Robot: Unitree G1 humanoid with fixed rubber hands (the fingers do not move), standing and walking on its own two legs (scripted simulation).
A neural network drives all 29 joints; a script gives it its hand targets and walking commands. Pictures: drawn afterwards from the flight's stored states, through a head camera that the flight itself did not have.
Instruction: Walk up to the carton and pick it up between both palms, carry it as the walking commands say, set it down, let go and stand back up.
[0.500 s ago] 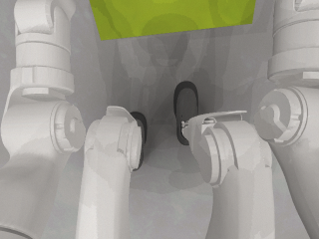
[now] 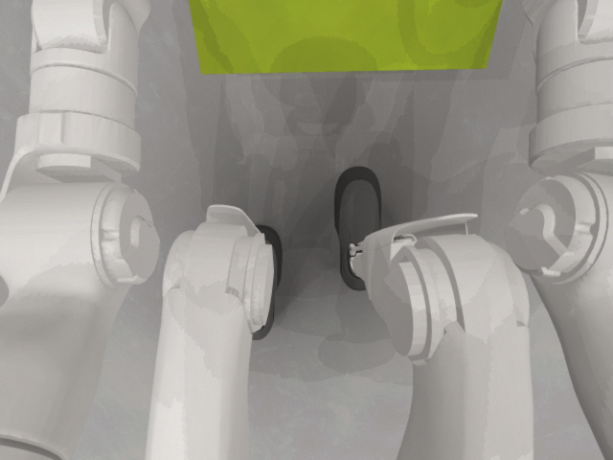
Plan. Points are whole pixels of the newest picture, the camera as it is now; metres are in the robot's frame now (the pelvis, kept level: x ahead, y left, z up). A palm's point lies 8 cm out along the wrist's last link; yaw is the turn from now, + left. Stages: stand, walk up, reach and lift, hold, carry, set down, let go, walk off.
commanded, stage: set down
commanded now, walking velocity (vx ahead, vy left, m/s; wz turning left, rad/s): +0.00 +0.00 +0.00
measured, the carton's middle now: out of the picture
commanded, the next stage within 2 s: none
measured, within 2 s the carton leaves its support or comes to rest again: rests again in 1.50 s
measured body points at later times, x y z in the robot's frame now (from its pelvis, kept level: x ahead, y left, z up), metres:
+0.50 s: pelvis +0.01 +0.00 +0.00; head +0.40 -0.01 +0.21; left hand +0.58 +0.14 -0.20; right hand +0.57 -0.22 -0.20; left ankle +0.08 +0.09 -0.36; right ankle +0.17 -0.09 -0.36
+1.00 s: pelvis +0.01 +0.00 -0.01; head +0.40 +0.00 +0.20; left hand +0.59 +0.14 -0.21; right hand +0.57 -0.22 -0.20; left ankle +0.08 +0.09 -0.36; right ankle +0.17 -0.09 -0.36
